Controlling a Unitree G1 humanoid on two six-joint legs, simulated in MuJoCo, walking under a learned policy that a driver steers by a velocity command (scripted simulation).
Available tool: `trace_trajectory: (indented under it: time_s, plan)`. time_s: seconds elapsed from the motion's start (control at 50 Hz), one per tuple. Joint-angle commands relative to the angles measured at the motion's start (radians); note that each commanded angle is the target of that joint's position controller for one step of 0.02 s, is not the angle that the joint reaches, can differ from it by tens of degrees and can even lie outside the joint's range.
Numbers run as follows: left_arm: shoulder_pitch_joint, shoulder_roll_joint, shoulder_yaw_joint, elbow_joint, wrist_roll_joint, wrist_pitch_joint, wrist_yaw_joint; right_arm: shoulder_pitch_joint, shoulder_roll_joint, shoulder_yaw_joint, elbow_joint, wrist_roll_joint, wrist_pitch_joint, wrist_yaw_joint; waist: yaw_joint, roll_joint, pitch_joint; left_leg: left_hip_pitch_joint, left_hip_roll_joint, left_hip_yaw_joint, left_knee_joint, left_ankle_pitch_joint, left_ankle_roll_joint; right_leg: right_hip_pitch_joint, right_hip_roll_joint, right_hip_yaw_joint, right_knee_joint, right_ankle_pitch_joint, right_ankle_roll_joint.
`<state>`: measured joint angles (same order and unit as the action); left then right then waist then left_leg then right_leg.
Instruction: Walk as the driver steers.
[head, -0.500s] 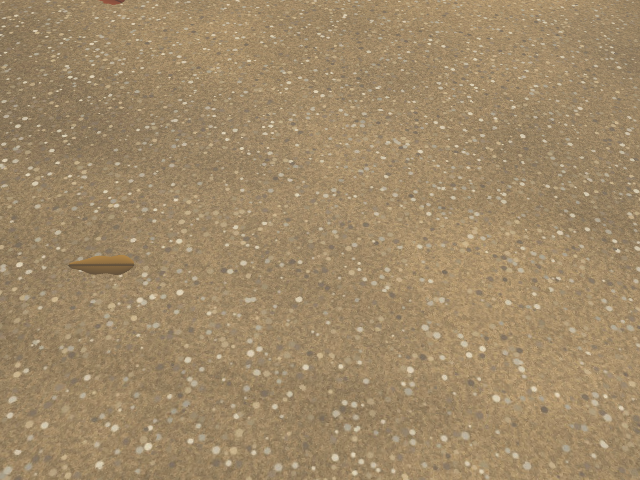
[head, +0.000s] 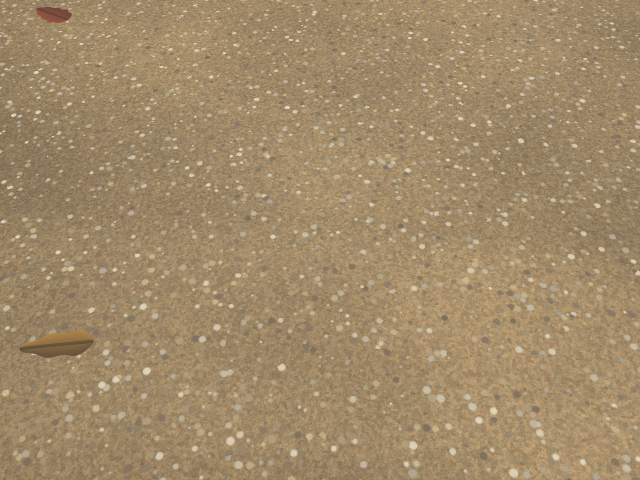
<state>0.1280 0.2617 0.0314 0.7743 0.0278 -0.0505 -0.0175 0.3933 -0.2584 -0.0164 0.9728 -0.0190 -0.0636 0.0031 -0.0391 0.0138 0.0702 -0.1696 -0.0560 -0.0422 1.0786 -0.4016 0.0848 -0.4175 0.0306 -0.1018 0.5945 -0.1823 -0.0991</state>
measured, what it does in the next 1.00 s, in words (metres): walks ahead: left foot, then right foot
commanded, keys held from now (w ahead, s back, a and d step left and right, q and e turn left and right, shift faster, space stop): w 0.66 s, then w+e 0.26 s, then e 0.08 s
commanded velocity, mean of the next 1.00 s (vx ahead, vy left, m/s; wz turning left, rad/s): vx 0.49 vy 0.00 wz -0.09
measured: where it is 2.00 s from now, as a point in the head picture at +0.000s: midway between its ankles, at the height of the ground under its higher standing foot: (320, 370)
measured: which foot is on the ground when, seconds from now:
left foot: up 0.00-0.42, down 0.44-1.00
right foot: down 0.00-0.46, up 0.48-0.98, down 1.00-1.00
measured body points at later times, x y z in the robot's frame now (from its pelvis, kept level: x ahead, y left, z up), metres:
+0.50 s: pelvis +0.29 +0.03 +0.00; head +0.32 +0.04 +0.45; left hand +0.24 +0.28 -0.15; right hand +0.47 -0.20 -0.10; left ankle +0.38 +0.10 -0.72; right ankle +0.10 -0.07 -0.67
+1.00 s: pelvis +0.55 +0.01 +0.00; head +0.59 +0.00 +0.45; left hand +0.77 +0.21 -0.11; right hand +0.47 -0.23 -0.15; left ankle +0.39 +0.11 -0.72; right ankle +0.66 -0.07 -0.72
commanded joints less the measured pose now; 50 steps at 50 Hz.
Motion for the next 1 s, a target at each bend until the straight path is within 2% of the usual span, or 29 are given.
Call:
trace_trajectory:
  time_s: [0.02, 0.06, 0.12, 0.18, 0.24, 0.3, 0.34, 0.38, 0.4, 0.42, 0.44, 0.46, 0.48, 0.5, 0.52, 0.54, 0.56, 0.58, 0.6, 0.66, 0.76, 0.86, 0.9, 0.92, 0.94, 0.96, 0.98, 1.0]
  plan:
    - [0.137, 0.103, 0.034, 0.019, -0.012, -0.012, 0.002, -0.024, -0.104, -0.024, -0.079, -0.007, -0.016, 0.009, 0.048, -0.052, -0.051, -0.388, 0.106, -0.031, 0.157, 0.105, 0.016, 0.312, -0.309, 0.454, -0.397, -0.122, -0.144]
    - [0.141, 0.074, 0.023, 0.046, -0.012, -0.028, 0.002, 0.008, -0.073, -0.016, -0.061, -0.021, 0.010, 0.020, 0.011, -0.073, -0.038, -0.307, 0.127, -0.011, 0.101, 0.126, -0.004, 0.212, -0.257, 0.335, -0.435, 0.018, -0.122]
    - [0.201, 0.094, 0.030, 0.089, -0.018, -0.049, -0.002, -0.065, -0.055, -0.012, -0.085, -0.020, 0.027, 0.030, 0.007, -0.064, -0.011, -0.379, 0.154, 0.022, 0.017, 0.195, -0.031, 0.210, -0.238, 0.255, -0.483, 0.106, -0.134]
    - [0.253, 0.086, 0.027, 0.121, -0.023, -0.049, -0.001, -0.206, -0.053, -0.009, -0.131, -0.021, 0.027, 0.034, 0.034, -0.058, 0.024, -0.474, 0.173, 0.054, -0.136, 0.314, -0.060, 0.257, -0.205, 0.195, -0.507, 0.164, -0.122]
    - [0.292, 0.088, 0.025, 0.146, -0.026, -0.050, 0.001, -0.322, -0.027, 0.003, -0.165, -0.014, 0.019, 0.038, 0.063, -0.063, 0.027, -0.437, 0.150, 0.090, -0.335, 0.422, -0.070, 0.282, -0.178, 0.138, -0.490, 0.254, -0.097]
    - [0.344, 0.097, 0.025, 0.173, -0.021, -0.048, 0.007, -0.406, -0.029, 0.007, -0.189, -0.010, 0.016, 0.037, 0.093, -0.069, 0.026, -0.410, 0.124, 0.114, -0.444, 0.449, -0.061, 0.357, -0.201, 0.133, -0.467, 0.331, -0.093]
    - [0.362, 0.101, 0.024, 0.190, -0.014, -0.043, 0.014, -0.435, -0.042, 0.003, -0.204, -0.011, 0.013, 0.033, 0.095, -0.073, 0.029, -0.418, 0.115, 0.107, -0.484, 0.407, -0.042, 0.437, -0.233, 0.144, -0.434, 0.402, -0.092]
    - [0.353, 0.110, 0.027, 0.200, -0.007, -0.037, 0.022, -0.424, -0.056, -0.004, -0.207, -0.012, 0.007, 0.029, 0.078, -0.079, 0.022, -0.386, 0.095, 0.107, -0.523, 0.322, -0.014, 0.502, -0.256, 0.145, -0.377, 0.519, -0.084]
    - [0.336, 0.117, 0.028, 0.201, -0.005, -0.034, 0.026, -0.379, -0.066, -0.010, -0.195, -0.013, 0.002, 0.025, 0.053, -0.086, 0.000, -0.317, 0.070, 0.114, -0.547, 0.273, 0.003, 0.517, -0.256, 0.136, -0.314, 0.642, -0.072]
    - [0.325, 0.124, 0.030, 0.203, -0.003, -0.031, 0.026, -0.281, -0.081, -0.020, -0.164, -0.015, -0.004, 0.018, 0.011, -0.087, -0.052, -0.200, 0.037, 0.125, -0.581, 0.242, 0.023, 0.520, -0.244, 0.124, -0.195, 0.755, -0.060]
    - [0.317, 0.119, 0.027, 0.204, -0.006, -0.027, 0.025, -0.117, -0.104, -0.034, -0.108, -0.023, -0.015, 0.009, -0.057, -0.058, -0.141, 0.009, 0.028, 0.127, -0.635, 0.271, 0.053, 0.457, -0.204, 0.086, -0.005, 0.738, -0.040]
    - [0.312, 0.087, 0.014, 0.171, -0.015, -0.030, 0.023, 0.064, -0.178, -0.057, -0.073, -0.047, -0.022, -0.006, -0.118, 0.023, -0.268, 0.272, 0.226, -0.086, -0.641, 0.184, 0.108, 0.260, -0.161, 0.053, 0.280, 0.444, -0.021]
    - [0.433, -0.016, -0.005, 0.155, -0.048, -0.031, 0.012, 0.105, -0.266, -0.084, -0.061, -0.047, -0.011, -0.009, -0.057, 0.269, -0.382, 0.528, 0.494, -0.580, -0.738, 0.120, 0.254, -0.114, 0.035, 0.019, 0.642, -0.284, 0.025]
    - [0.349, 0.105, 0.025, 0.167, -0.021, -0.024, 0.023, 0.035, -0.200, -0.074, -0.070, -0.009, -0.002, -0.001, -0.059, 0.083, -0.308, 0.456, 0.447, -0.597, -0.787, 0.095, 0.224, -0.212, -0.001, 0.158, 0.710, -0.315, 0.006]
    - [0.271, 0.100, 0.029, 0.141, -0.023, -0.031, 0.018, -0.061, -0.151, -0.061, -0.082, 0.000, -0.003, 0.001, -0.025, 0.057, -0.171, 0.320, 0.408, -0.426, -0.805, 0.155, 0.197, -0.233, -0.044, 0.166, 0.688, -0.219, 0.000]
    - [0.236, 0.079, 0.025, 0.136, -0.024, -0.036, 0.014, -0.109, -0.101, -0.049, -0.084, -0.004, -0.011, 0.005, -0.001, 0.022, -0.111, 0.209, 0.366, -0.326, -0.840, 0.269, 0.173, -0.200, -0.078, 0.161, 0.638, -0.157, 0.002]
    - [0.225, 0.068, 0.026, 0.140, -0.013, -0.026, 0.011, -0.124, -0.078, -0.043, -0.076, -0.002, -0.018, 0.003, 0.024, 0.027, -0.074, 0.134, 0.324, -0.247, -0.860, 0.334, 0.145, -0.163, -0.099, 0.158, 0.591, -0.134, 0.009]
    - [0.247, 0.052, 0.022, 0.146, 0.001, -0.012, 0.004, -0.129, -0.053, -0.035, -0.062, 0.002, -0.024, 0.000, 0.052, 0.046, -0.067, 0.078, 0.291, -0.187, -0.883, 0.373, 0.123, -0.114, -0.111, 0.153, 0.555, -0.119, 0.023]
    - [0.251, 0.037, 0.020, 0.150, 0.005, 0.000, -0.002, -0.112, -0.049, -0.033, -0.051, 0.002, -0.031, -0.001, 0.061, 0.050, -0.069, 0.056, 0.279, -0.160, -0.896, 0.412, 0.121, -0.089, -0.110, 0.144, 0.539, -0.109, 0.034]
    - [0.183, 0.026, 0.020, 0.127, 0.011, 0.019, -0.015, -0.059, -0.080, -0.040, -0.016, 0.012, -0.047, -0.001, 0.071, 0.042, -0.036, 0.042, 0.260, -0.098, -0.945, 0.451, 0.132, -0.149, -0.128, 0.114, 0.478, -0.046, 0.062]
    - [0.004, 0.019, 0.013, 0.071, -0.006, 0.019, -0.020, 0.001, -0.073, -0.037, 0.010, 0.002, -0.047, -0.005, 0.032, 0.035, 0.020, 0.077, 0.236, 0.031, -0.983, 0.479, 0.096, -0.242, -0.117, 0.114, 0.281, 0.125, 0.073]
    - [-0.130, 0.004, -0.002, 0.020, -0.002, 0.013, -0.022, 0.066, -0.069, -0.032, 0.039, -0.002, -0.047, -0.018, -0.009, 0.038, 0.042, 0.186, 0.265, 0.121, -0.963, 0.597, 0.077, -0.223, -0.093, 0.041, 0.089, 0.188, 0.038]
    - [-0.151, 0.009, 0.000, 0.003, 0.001, 0.009, -0.024, 0.080, -0.076, -0.034, 0.050, -0.006, -0.042, -0.026, -0.008, 0.041, 0.045, 0.256, 0.287, 0.145, -0.914, 0.690, 0.069, -0.218, -0.079, 0.017, 0.043, 0.132, 0.010]
    - [-0.143, 0.013, 0.002, 0.000, 0.003, 0.008, -0.024, 0.072, -0.085, -0.036, 0.050, -0.007, -0.039, -0.030, 0.002, 0.045, 0.037, 0.283, 0.293, 0.161, -0.870, 0.795, 0.062, -0.193, -0.062, 0.000, 0.025, 0.092, -0.007]
    - [-0.111, 0.016, 0.006, 0.007, 0.007, 0.005, -0.021, 0.055, -0.094, -0.037, 0.049, -0.009, -0.035, -0.036, 0.023, 0.052, 0.024, 0.297, 0.291, 0.185, -0.787, 0.993, 0.051, -0.144, -0.030, -0.025, 0.009, 0.049, -0.024]
    - [-0.038, 0.024, 0.012, 0.028, 0.012, 0.000, -0.017, 0.043, -0.107, -0.042, 0.046, -0.009, -0.029, -0.041, 0.052, 0.065, -0.019, 0.305, 0.285, 0.202, -0.662, 1.168, 0.040, -0.066, 0.012, -0.050, -0.001, 0.012, -0.043]
    - [0.084, 0.041, 0.023, 0.066, 0.015, -0.009, -0.013, 0.033, -0.118, -0.046, 0.041, -0.008, -0.020, -0.043, 0.093, 0.067, -0.084, 0.291, 0.271, 0.215, -0.485, 1.215, 0.026, 0.052, 0.052, -0.057, -0.046, 0.030, -0.063]
    - [0.221, 0.075, 0.041, 0.105, 0.030, -0.021, -0.008, 0.018, -0.126, -0.047, 0.028, 0.005, -0.016, -0.045, 0.156, 0.051, -0.162, 0.174, 0.240, 0.236, -0.255, 1.043, -0.005, 0.258, 0.037, -0.007, -0.131, 0.161, -0.096]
